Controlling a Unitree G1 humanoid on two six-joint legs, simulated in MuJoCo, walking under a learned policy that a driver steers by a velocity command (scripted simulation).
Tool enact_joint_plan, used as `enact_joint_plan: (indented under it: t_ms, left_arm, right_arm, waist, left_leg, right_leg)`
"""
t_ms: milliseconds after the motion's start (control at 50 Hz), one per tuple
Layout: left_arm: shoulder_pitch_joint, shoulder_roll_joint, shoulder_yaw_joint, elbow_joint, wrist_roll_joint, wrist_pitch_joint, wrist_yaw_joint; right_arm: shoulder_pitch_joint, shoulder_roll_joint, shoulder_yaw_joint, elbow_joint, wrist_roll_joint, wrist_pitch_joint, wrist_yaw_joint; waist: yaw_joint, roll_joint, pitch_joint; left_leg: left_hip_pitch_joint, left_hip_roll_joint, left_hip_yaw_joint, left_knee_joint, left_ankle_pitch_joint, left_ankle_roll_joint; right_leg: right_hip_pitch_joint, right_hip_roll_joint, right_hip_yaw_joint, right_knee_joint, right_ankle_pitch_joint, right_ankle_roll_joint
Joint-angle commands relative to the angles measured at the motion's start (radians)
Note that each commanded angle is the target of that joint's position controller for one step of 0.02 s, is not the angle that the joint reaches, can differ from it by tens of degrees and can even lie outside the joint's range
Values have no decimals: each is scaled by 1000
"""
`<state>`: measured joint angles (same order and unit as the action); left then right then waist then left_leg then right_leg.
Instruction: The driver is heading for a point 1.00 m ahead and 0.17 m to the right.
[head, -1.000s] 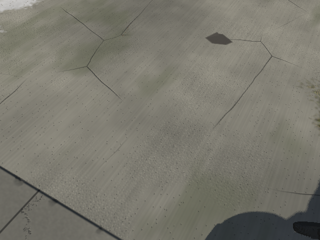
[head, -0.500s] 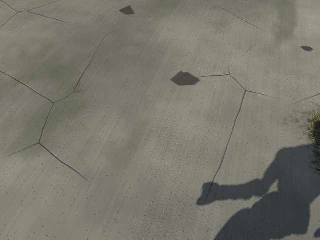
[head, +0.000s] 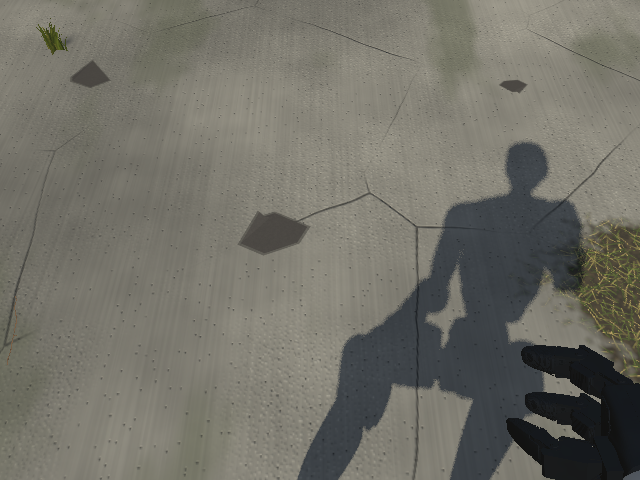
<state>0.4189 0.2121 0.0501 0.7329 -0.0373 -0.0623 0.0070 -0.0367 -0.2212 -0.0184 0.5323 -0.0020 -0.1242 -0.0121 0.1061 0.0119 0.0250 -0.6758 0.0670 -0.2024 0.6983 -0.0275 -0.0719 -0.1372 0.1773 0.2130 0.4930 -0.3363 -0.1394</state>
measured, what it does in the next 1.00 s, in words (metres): walks ahead, turning right: left foot, then right foot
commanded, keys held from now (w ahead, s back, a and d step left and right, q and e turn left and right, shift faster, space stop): w+e+shift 0.42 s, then w+shift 0.28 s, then shift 0.02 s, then q+shift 0.26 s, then shift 0.02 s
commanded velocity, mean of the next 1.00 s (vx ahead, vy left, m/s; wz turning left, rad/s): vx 0.87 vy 0.00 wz -0.51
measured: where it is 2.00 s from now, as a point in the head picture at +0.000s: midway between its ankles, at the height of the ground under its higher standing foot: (526, 310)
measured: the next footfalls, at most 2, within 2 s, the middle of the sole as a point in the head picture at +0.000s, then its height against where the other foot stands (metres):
left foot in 0.10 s outside the picture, level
right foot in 0.60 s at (465, 432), level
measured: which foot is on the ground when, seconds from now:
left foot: up 0.00-0.08, down 0.10-0.60, up 0.62-0.98, down 1.00-1.00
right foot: down 0.00-0.10, up 0.12-0.58, down 0.60-1.00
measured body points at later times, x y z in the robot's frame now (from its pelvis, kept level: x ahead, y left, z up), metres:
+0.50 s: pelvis +0.40 +0.02 -0.02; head +0.41 -0.01 +0.43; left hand +0.74 +0.08 -0.06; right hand +0.21 -0.20 -0.15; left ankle +0.27 +0.20 -0.73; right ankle +0.54 -0.18 -0.67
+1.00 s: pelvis +0.78 -0.20 -0.02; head +0.80 -0.22 +0.43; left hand +0.97 +0.01 -0.14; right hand +0.82 -0.50 -0.12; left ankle +1.00 -0.24 -0.72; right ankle +0.58 -0.17 -0.73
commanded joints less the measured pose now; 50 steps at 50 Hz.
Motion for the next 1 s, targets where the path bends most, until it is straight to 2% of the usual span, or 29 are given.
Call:
enact_joint_plan:
  t_ms: [20,60,80,100,120,140,160,180,200,220,240,280,360,440,500,540,580,600,620,640,660,680,700,740,800,840,900,960,1000]
  left_arm:
    - [-36,164,55,-60,-19,-3,16]
    - [-46,152,58,-60,-14,4,18]
    - [-74,152,57,-73,-3,5,13]
    - [-120,116,41,-104,19,3,0]
    - [-78,-11,2,-144,38,0,-9]
    - [42,19,-12,-192,-53,-11,-6]
    - [-22,110,2,-155,-55,2,6]
    - [-133,155,11,-167,-15,8,1]
    - [-198,151,15,-181,12,10,-3]
    - [-239,143,19,-202,19,11,-11]
    - [-238,134,21,-210,5,19,-21]
    - [-244,108,14,-222,-15,39,-30]
    - [-295,112,5,-243,-3,41,-44]
    - [-453,110,-3,-270,1,24,-68]
    - [-517,99,-6,-291,-3,-1,-91]
    - [-458,151,22,-289,2,1,-89]
    - [-63,255,84,-187,-4,21,-65]
    - [125,295,99,-110,-2,33,-44]
    - [29,357,90,-132,21,12,-46]
    - [75,251,76,-116,34,3,-45]
    - [55,228,66,-97,39,-11,-45]
    - [-24,205,55,-87,37,-27,-50]
    - [-94,157,38,-86,46,-38,-52]
    - [-190,101,17,-91,56,-43,-49]
    - [-215,133,20,-62,49,-61,-31]
    - [-213,144,21,-48,59,-70,-12]
    - [-100,188,26,-5,46,-67,15]
    - [-153,229,42,-23,43,-24,39]
    - [-213,225,43,-52,46,7,47]
  right_arm:
    - [-71,-107,-52,-73,41,-11,5]
    - [-20,-155,-79,-58,56,-26,10]
    - [107,-193,-103,-29,56,-34,9]
    - [327,-225,-120,11,52,-36,6]
    - [520,-283,-123,44,26,-27,3]
    - [477,-328,-126,49,-12,-31,28]
    - [382,-202,-107,12,-8,-19,25]
    - [371,-162,-96,28,1,-4,15]
    - [371,-169,-95,52,-8,4,13]
    - [357,-159,-90,77,-14,5,12]
    - [340,-137,-81,99,-16,1,12]
    - [341,-94,-67,146,3,-2,20]
    - [319,-148,-72,187,-9,-2,10]
    - [408,-186,-68,237,-14,-1,-1]
    - [480,-252,-69,277,-8,8,-3]
    - [494,-318,-78,289,-2,23,-17]
    - [403,-327,-76,273,-2,38,-19]
    - [368,-271,-61,249,-3,31,-23]
    - [564,-81,-2,202,11,-7,2]
    - [445,-197,-24,196,51,-48,13]
    - [315,-199,-28,149,86,-54,10]
    - [267,-173,-20,137,75,-54,3]
    - [283,-152,-20,156,52,-39,1]
    - [364,-156,-29,195,38,6,11]
    - [314,-115,-17,181,16,32,13]
    - [247,-78,-3,173,2,17,27]
    - [128,-78,-4,137,8,1,67]
    - [226,-182,-50,133,5,12,99]
    - [484,-250,-91,184,2,31,89]
  waist:
    - [-22,-108,-12]
    - [-63,-146,-37]
    - [-142,-155,-106]
    - [-257,-135,-249]
    - [-263,133,-407]
    - [-165,562,-425]
    - [-205,349,-258]
    - [-227,187,-142]
    - [-216,24,-90]
    - [-194,3,-35]
    - [-167,39,-10]
    - [-143,71,11]
    - [-115,39,77]
    - [-180,-22,144]
    - [-169,20,130]
    - [-85,125,56]
    - [147,168,-125]
    - [195,48,-181]
    - [-36,-294,-362]
    - [61,-163,-441]
    - [46,-86,-228]
    - [-18,55,-84]
    - [-73,58,-36]
    - [-159,3,25]
    - [-167,-29,87]
    - [-133,-33,81]
    - [-51,-35,21]
    - [-116,-95,-72]
    - [-259,-93,-170]
  left_leg:
    - [346,-100,96,-181,79,-31]
    - [375,-88,81,-230,12,-4]
    - [499,-84,99,-223,-37,27]
    - [789,6,49,-141,-110,69]
    - [1120,196,-292,-198,-444,143]
    - [1184,388,-861,-419,-856,286]
    - [1070,339,-767,-446,-965,267]
    - [943,290,-545,-426,-752,231]
    - [830,248,-389,-412,-530,208]
    - [739,213,-272,-417,-390,201]
    - [676,194,-185,-430,-319,191]
    - [642,177,-64,-453,-227,180]
    - [585,170,139,-519,-51,178]
    - [625,138,307,-561,105,129]
    - [675,156,376,-529,662,110]
    - [780,202,386,-371,1148,139]
    - [679,207,383,54,1261,161]
    - [379,97,365,473,520,138]
    - [-8,-69,224,839,-473,116]
    - [-74,-51,55,858,-409,154]
    - [-135,-23,72,825,-369,159]
    - [-121,22,79,731,-313,158]
    - [-63,58,81,663,-280,147]
    - [45,100,99,592,-257,105]
    - [92,79,157,385,-147,45]
    - [198,27,214,120,134,46]
    - [243,-40,248,-113,436,63]
    - [298,-115,284,-144,307,93]
    - [554,-148,262,-120,193,139]
  right_leg:
    - [-235,-138,231,-138,-23,-90]
    - [-106,-171,270,-29,71,-62]
    - [-81,-161,250,106,229,-31]
    - [-194,-136,185,381,273,9]
    - [-451,-53,76,738,-191,36]
    - [-746,-96,-3,978,-220,58]
    - [-826,-174,-31,1055,-93,72]
    - [-819,-194,-77,1044,-27,77]
    - [-765,-230,-88,1003,6,76]
    - [-735,-263,-81,943,37,72]
    - [-700,-292,-80,912,43,69]
    - [-719,-322,-94,888,38,66]
    - [-767,-331,-114,783,211,93]
    - [-716,-289,-228,511,384,70]
    - [-503,-177,-345,308,360,8]
    - [-381,-95,-384,278,233,-26]
    - [70,-90,-329,148,260,-100]
    - [425,-201,-133,110,268,-129]
    - [725,-457,446,23,-2,-294]
    - [670,-477,613,-172,-250,-282]
    - [499,-469,523,-235,-220,-242]
    - [295,-438,411,-258,-112,-213]
    - [153,-392,298,-263,-37,-190]
    - [-47,-353,111,-280,323,-158]
    - [-220,-302,-156,-305,741,-93]
    - [-280,-212,-312,-285,712,-36]
    - [-120,-252,-317,-262,643,11]
    - [66,-291,-333,-49,848,72]
    - [2,-292,-323,316,955,104]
